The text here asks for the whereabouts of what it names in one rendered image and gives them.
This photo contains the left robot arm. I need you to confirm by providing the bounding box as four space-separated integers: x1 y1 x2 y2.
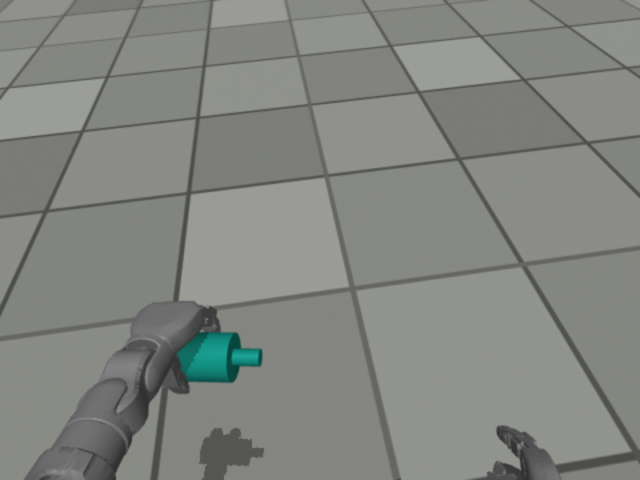
24 334 174 480

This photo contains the bottle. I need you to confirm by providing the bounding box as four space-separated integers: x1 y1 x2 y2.
177 332 262 383

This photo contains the right robot hand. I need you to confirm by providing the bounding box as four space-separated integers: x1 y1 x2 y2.
487 425 562 480

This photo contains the left robot hand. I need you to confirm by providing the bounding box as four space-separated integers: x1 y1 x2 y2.
130 301 221 394

